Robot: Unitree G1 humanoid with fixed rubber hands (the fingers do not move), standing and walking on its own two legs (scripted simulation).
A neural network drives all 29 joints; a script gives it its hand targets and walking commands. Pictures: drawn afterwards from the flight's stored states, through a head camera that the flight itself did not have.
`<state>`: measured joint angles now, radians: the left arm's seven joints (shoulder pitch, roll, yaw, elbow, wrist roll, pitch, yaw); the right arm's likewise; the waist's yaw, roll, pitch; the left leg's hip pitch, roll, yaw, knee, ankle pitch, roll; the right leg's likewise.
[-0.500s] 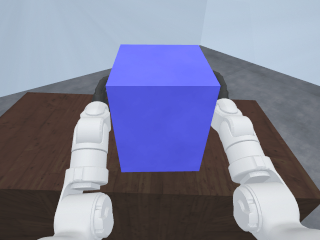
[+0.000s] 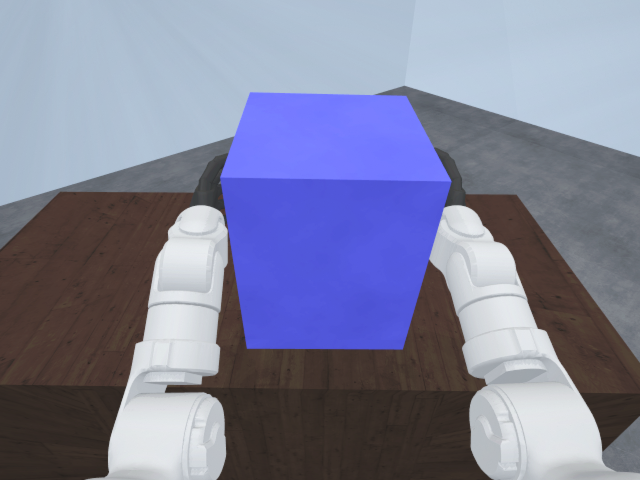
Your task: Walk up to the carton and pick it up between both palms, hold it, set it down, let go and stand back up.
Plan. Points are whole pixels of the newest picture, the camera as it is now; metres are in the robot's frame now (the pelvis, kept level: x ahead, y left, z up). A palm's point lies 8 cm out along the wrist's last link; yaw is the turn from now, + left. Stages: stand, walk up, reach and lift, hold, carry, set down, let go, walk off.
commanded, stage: hold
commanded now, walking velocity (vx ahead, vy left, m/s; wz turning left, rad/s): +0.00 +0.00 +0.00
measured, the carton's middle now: (326, 221) +0.40 +0.02 +0.19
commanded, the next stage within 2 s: none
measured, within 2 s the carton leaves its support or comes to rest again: neither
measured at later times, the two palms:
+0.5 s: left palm (204, 220) +0.37 +0.17 +0.21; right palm (442, 212) +0.39 -0.12 +0.21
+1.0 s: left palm (201, 216) +0.38 +0.17 +0.21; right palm (439, 206) +0.39 -0.12 +0.22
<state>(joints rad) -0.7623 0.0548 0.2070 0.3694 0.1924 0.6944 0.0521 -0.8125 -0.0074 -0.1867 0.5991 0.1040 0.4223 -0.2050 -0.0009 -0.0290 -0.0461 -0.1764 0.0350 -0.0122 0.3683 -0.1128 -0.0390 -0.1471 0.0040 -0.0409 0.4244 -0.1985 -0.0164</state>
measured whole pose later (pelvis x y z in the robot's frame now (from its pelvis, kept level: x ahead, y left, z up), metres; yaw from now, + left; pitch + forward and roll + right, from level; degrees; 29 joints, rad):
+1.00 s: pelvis +0.00 +0.00 +0.00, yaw +0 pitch -5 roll +0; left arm -0.78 0.05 0.24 0.36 0.20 0.72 0.04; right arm -0.85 -0.01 -0.19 0.63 0.10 0.44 -0.21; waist 0.00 -0.05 -0.04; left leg -0.17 0.03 -0.01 0.37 -0.11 -0.04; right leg -0.15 0.00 -0.04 0.42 -0.20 -0.02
